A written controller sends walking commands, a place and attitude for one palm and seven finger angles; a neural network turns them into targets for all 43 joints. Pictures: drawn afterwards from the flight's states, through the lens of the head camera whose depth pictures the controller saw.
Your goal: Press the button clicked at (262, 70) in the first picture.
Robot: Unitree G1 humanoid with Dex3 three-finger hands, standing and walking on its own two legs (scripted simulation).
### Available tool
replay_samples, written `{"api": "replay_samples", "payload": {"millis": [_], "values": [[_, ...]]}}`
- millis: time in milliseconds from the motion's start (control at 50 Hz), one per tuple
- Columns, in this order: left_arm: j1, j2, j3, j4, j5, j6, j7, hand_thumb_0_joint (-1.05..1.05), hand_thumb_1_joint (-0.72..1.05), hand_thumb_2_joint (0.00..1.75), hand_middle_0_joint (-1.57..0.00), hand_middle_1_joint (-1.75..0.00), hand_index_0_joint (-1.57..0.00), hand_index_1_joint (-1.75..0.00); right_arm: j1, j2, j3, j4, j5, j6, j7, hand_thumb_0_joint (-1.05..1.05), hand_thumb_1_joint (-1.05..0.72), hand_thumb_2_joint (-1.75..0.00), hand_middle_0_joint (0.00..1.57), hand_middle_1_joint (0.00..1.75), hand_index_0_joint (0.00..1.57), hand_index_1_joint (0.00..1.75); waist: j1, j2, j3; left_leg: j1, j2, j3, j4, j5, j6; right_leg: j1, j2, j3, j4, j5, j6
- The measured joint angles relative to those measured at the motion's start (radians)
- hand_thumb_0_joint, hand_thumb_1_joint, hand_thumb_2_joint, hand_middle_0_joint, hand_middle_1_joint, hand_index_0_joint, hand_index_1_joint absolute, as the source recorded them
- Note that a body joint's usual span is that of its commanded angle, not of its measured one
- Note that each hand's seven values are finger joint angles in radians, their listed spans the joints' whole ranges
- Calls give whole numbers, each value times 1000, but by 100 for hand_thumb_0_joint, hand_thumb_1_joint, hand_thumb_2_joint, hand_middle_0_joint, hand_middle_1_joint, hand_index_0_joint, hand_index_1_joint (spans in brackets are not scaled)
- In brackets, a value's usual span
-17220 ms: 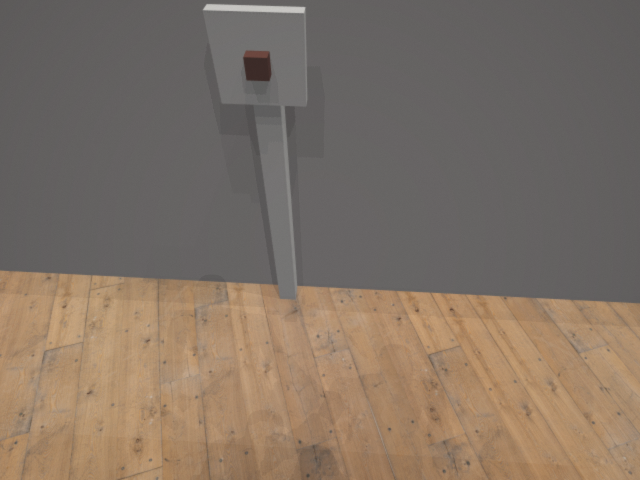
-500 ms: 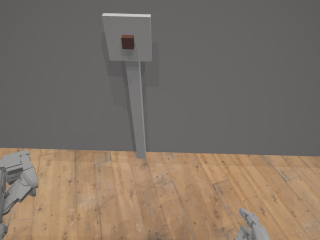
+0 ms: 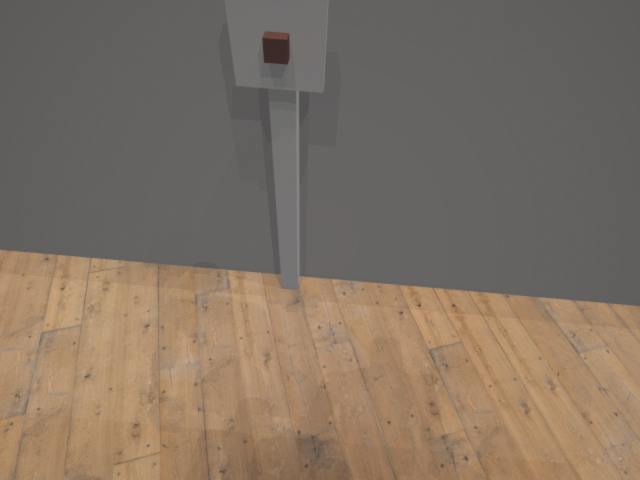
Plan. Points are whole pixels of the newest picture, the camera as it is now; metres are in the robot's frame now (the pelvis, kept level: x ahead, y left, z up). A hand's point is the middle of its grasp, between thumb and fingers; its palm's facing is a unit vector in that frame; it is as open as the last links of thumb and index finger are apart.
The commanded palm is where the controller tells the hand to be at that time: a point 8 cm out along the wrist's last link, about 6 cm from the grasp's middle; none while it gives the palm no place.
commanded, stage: let the arm hang, fingers relaxed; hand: left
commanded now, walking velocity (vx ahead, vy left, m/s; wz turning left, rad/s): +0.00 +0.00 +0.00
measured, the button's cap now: (276, 47) +0.79 +0.15 +0.14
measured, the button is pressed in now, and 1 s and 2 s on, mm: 0 0 0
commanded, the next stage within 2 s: stand and wait in 0.62 s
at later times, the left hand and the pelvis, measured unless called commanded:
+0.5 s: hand out of the picture +0.11 +0.20 -0.15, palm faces -0.01 -0.96 -0.27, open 7.3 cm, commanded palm none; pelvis +0.03 -0.01 +0.01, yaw -1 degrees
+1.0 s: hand out of the picture +0.11 +0.21 -0.15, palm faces -0.02 -0.95 -0.31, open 7.4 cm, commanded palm none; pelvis +0.05 -0.02 +0.01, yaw -1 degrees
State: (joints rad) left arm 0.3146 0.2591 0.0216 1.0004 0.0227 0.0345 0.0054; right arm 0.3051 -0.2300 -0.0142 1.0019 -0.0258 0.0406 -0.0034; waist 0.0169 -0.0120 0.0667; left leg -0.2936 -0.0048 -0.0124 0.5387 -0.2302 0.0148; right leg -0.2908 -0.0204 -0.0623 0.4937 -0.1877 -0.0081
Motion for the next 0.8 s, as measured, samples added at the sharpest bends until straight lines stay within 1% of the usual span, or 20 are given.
{"api": "replay_samples", "payload": {"millis": [100, 180, 300, 400, 540, 640, 800], "values": [[-6, 9, 2, 73, -5, -9, 2, 1, 91, 89, -53, -68, -53, -68, -7, -1, -6, 34, 4, -10, -5, 1, -91, -90, 20, 30, 20, 30, -3, 33, -13, 35, 0, 6, -38, 7, -2, 28, 1, 6, -28, 3, 1], [-38, 10, 2, 104, -8, -17, 4, 1, 91, 90, -40, -53, -39, -53, -27, 0, -4, 56, 5, -20, -6, 1, -91, -90, 20, 30, 20, 30, -7, 47, -21, 61, 0, 11, -65, 11, -4, 47, 1, 11, -43, 3, 2], [-107, 0, 0, 115, -11, -31, 6, 1, 91, 90, -26, -38, -26, -38, -63, 0, 1, 84, 7, -32, -8, 1, -91, -90, 20, 30, 20, 30, -11, 48, -30, 96, 1, 16, -101, 17, -8, 71, 3, 16, -62, 1, 1], [-159, -13, -4, 111, -12, -40, 6, 0, 91, 90, -22, -33, -22, -33, -92, -7, 2, 99, 6, -36, -9, 1, -91, -90, 20, 30, 20, 30, -18, 40, -35, 120, 4, 16, -126, 20, -13, 91, 5, 16, -77, 0, -2], [-199, -23, -7, 108, -12, -45, 3, 0, 91, 90, -21, -31, -20, -31, -122, -20, 0, 108, 5, -39, -13, 1, -91, -90, 20, 30, 20, 30, -25, 31, -30, 144, 11, 16, -153, 24, -20, 112, 13, 15, -101, 3, -7], [-202, -21, -6, 114, -12, -46, 2, 0, 90, 89, -20, -30, -20, -30, -132, -30, -2, 112, 5, -38, -13, 1, -91, -90, 20, 30, 20, 30, -27, 31, -20, 155, 17, 15, -169, 26, -25, 123, 20, 15, -118, 5, -11], [-186, -1, -1, 133, -14, -45, 4, 0, 90, 89, -20, -30, -20, -30, -139, -43, -3, 122, 7, -35, -15, 1, -91, -90, 20, 30, 20, 30, -23, 33, -10, 174, 26, 14, -187, 24, -33, 142, 29, 14, -137, 5, -18]]}}
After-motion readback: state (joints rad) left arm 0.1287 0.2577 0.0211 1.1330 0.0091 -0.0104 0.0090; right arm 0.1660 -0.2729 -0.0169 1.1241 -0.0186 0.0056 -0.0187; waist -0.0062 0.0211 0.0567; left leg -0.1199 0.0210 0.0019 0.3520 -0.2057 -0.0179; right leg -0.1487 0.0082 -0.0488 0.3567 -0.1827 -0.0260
